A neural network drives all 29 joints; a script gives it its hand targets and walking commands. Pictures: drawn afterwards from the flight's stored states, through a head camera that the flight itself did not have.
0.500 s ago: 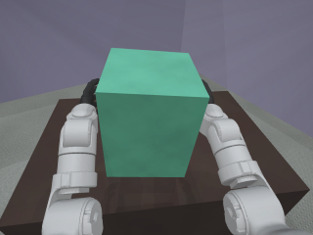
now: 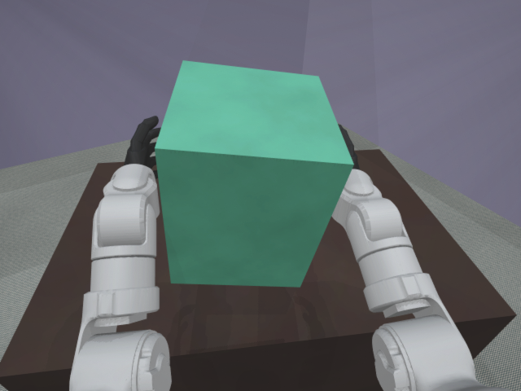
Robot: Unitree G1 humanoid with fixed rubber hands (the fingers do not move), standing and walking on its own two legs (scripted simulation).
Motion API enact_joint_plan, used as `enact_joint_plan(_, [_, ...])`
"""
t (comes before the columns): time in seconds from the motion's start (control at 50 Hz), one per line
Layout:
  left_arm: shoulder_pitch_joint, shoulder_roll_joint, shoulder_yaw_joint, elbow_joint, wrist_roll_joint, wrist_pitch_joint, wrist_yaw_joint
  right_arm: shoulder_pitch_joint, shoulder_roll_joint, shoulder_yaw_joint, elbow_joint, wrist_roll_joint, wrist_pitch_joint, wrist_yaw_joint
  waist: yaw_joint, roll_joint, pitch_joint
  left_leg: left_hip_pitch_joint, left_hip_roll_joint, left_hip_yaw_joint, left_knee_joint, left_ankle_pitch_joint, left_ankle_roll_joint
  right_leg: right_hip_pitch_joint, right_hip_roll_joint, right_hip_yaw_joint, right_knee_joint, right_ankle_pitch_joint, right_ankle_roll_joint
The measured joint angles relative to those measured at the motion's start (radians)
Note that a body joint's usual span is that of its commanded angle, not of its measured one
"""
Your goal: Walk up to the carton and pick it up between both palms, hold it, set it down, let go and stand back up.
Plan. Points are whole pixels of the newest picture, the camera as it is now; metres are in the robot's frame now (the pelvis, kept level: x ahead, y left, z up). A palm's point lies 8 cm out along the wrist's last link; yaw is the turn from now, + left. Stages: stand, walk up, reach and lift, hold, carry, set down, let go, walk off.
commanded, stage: hold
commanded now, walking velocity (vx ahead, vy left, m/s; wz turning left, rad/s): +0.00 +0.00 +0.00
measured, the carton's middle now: (244, 179) +0.38 -0.01 +0.20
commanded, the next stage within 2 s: set down in 0.22 s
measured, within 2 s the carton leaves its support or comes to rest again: neither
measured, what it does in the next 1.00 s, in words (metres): stands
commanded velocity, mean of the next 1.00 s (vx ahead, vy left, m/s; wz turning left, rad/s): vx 0.00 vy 0.00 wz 0.00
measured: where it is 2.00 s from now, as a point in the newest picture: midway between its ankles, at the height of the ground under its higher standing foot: outside the picture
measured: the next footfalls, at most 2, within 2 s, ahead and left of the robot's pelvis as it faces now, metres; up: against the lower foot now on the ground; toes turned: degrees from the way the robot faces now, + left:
none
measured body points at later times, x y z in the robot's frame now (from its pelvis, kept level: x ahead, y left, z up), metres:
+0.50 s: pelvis +0.00 +0.00 +0.00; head -0.06 +0.01 +0.45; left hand +0.40 +0.13 +0.20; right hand +0.38 -0.16 +0.20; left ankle +0.03 +0.09 -0.74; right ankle +0.02 -0.13 -0.74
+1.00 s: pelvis +0.02 +0.00 +0.00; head +0.00 +0.02 +0.45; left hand +0.43 +0.12 +0.15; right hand +0.40 -0.17 +0.15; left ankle +0.04 +0.09 -0.74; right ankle +0.02 -0.13 -0.74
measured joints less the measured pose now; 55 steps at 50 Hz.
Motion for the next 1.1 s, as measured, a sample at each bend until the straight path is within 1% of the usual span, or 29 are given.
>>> enact_joint_plan(0.04, [-0.002,-0.001,0.000,-0.032,-0.001,-0.011,0.000,-0.007,0.000,-0.005,-0.028,0.000,-0.010,-0.001,0.000,0.000,-0.003,0.000,0.000,0.000,0.000,0.000,0.000,0.000,0.000,0.000,0.000,0.000,0.000])
enact_joint_plan(0.08, [-0.007,-0.001,0.000,-0.018,0.001,-0.015,0.000,-0.021,0.000,-0.017,-0.014,0.000,-0.006,0.001,0.000,0.000,-0.005,0.001,0.000,0.000,0.000,0.000,0.000,0.001,0.000,0.000,0.000,0.000,0.000])
enact_joint_plan(0.18, [-0.007,-0.001,0.001,0.108,0.034,-0.002,-0.018,-0.030,0.001,-0.020,0.112,0.000,0.017,0.010,0.000,0.000,-0.004,0.002,0.000,0.000,0.000,0.000,0.000,0.002,0.000,0.000,0.000,0.002,0.000])
enact_joint_plan(0.22, [-0.004,-0.001,0.001,0.129,0.034,0.005,-0.018,-0.022,0.001,-0.014,0.128,0.000,0.023,0.010,0.000,0.000,0.000,0.002,0.000,0.000,0.000,0.000,0.000,0.002,0.000,0.000,0.000,0.002,0.000])
enact_joint_plan(0.26, [0.003,-0.001,0.000,0.101,0.025,0.007,-0.013,-0.005,0.001,-0.002,0.095,0.001,0.020,0.007,0.000,0.000,0.001,0.002,0.000,0.000,0.000,0.000,0.000,0.002,0.000,0.000,-0.001,0.001,0.000])
enact_joint_plan(0.3, [0.012,-0.001,-0.001,0.028,-0.004,0.007,0.004,0.015,0.000,0.009,0.021,0.005,0.013,-0.001,0.000,0.000,0.001,0.002,0.000,0.000,0.000,0.000,0.000,0.002,0.000,0.000,0.000,0.000,0.000])
enact_joint_plan(0.34, [0.012,-0.002,-0.001,-0.035,-0.014,0.000,0.009,0.016,0.000,0.008,-0.033,0.005,-0.004,-0.004,0.000,0.000,0.000,0.002,0.000,0.000,0.000,0.000,0.000,0.002,0.000,0.000,-0.001,0.000,0.000])
enact_joint_plan(0.38, [0.005,-0.002,-0.001,-0.040,-0.014,-0.026,0.008,0.005,0.005,-0.012,-0.042,0.005,-0.024,-0.004,0.000,0.000,-0.005,0.002,0.000,0.000,0.000,-0.001,0.000,0.002,0.000,0.000,-0.001,0.000,0.000])
enact_joint_plan(0.42, [-0.011,-0.002,0.000,0.018,-0.005,-0.057,0.005,-0.015,0.013,-0.048,0.000,0.006,-0.037,0.004,0.000,0.000,-0.007,0.003,0.000,0.000,0.000,-0.001,0.000,0.004,0.000,0.000,-0.003,0.001,0.000])
enact_joint_plan(0.5, [-0.025,-0.002,0.018,0.213,0.043,-0.100,-0.036,-0.025,0.036,-0.114,0.147,0.005,-0.078,0.016,0.000,0.000,-0.007,0.006,0.000,0.000,-0.002,-0.001,0.000,0.009,0.000,0.000,-0.009,0.004,0.000])
enact_joint_plan(0.54, [-0.025,-0.002,0.031,0.297,0.045,-0.124,-0.044,-0.023,0.043,-0.133,0.209,0.005,-0.102,0.016,0.000,-0.002,0.001,0.006,0.000,0.000,-0.002,-0.001,0.000,0.009,0.000,0.000,-0.009,0.004,0.000])
enact_joint_plan(0.56, [-0.023,-0.002,0.031,0.320,0.045,-0.141,-0.044,-0.017,0.044,-0.134,0.223,0.005,-0.118,0.016,0.000,-0.004,0.008,0.006,0.000,0.000,-0.002,-0.001,0.000,0.009,0.000,0.000,-0.009,0.004,0.000])
enact_joint_plan(0.6, [-0.016,-0.003,0.027,0.323,0.040,-0.182,-0.038,0.005,0.047,-0.122,0.216,0.005,-0.168,0.016,0.000,-0.008,0.022,0.006,0.000,0.000,-0.002,-0.001,0.000,0.009,0.000,0.000,-0.009,0.004,0.000])
enact_joint_plan(0.66, [-0.003,-0.003,0.002,0.273,0.006,-0.250,-0.010,0.045,0.046,-0.100,0.163,0.005,-0.263,0.015,0.000,-0.009,0.023,0.004,0.000,0.000,-0.002,-0.003,0.000,0.008,0.000,0.000,-0.011,0.002,0.000])
enact_joint_plan(0.72, [-0.005,-0.003,-0.006,0.251,0.004,-0.310,-0.005,0.049,0.046,-0.101,0.136,0.005,-0.327,0.016,0.000,-0.009,0.023,0.004,0.000,0.000,-0.003,-0.006,0.000,0.009,0.000,0.000,-0.012,0.000,0.000])
enact_joint_plan(0.76, [-0.008,-0.003,-0.006,0.273,0.004,-0.326,-0.006,0.050,0.049,-0.113,0.147,0.006,-0.335,0.019,0.000,-0.010,0.023,0.008,-0.001,0.000,-0.007,-0.006,0.000,0.013,0.000,0.000,-0.017,0.000,0.000])
enact_joint_plan(0.84, [-0.009,-0.001,0.005,0.385,0.004,-0.327,-0.007,0.050,0.060,-0.144,0.234,0.004,-0.316,0.027,0.000,-0.019,0.024,0.015,-0.001,0.000,-0.018,-0.006,0.000,0.020,0.000,0.000,-0.027,0.000,0.000])
enact_joint_plan(0.88, [-0.010,0.001,0.005,0.423,0.004,-0.328,-0.007,0.053,0.061,-0.145,0.258,0.003,-0.309,0.027,0.000,-0.024,0.036,0.015,-0.001,0.000,-0.020,-0.006,0.000,0.019,0.000,0.000,-0.029,0.000,0.000])
enact_joint_plan(0.94, [-0.004,0.001,0.002,0.400,-0.002,-0.333,-0.009,0.076,0.061,-0.123,0.224,0.003,-0.320,0.016,0.000,-0.030,0.060,0.014,-0.001,0.000,-0.020,-0.007,0.000,0.019,0.000,0.000,-0.030,0.000,0.000])
enact_joint_plan(1.04, [0.012,0.001,-0.025,0.288,-0.019,-0.370,-0.006,0.108,0.060,-0.101,0.123,0.003,-0.386,0.008,0.000,-0.030,0.059,0.010,-0.001,0.000,-0.020,-0.013,0.000,0.018,0.000,0.000,-0.038,-0.001,0.000])
enact_joint_plan(1.1, [0.013,0.001,-0.025,0.280,-0.019,-0.387,-0.010,0.109,0.061,-0.103,0.107,0.003,-0.395,0.008,0.000,-0.030,0.058,0.011,-0.001,0.000,-0.020,-0.016,0.000,0.023,0.000,0.000,-0.044,-0.001,0.001])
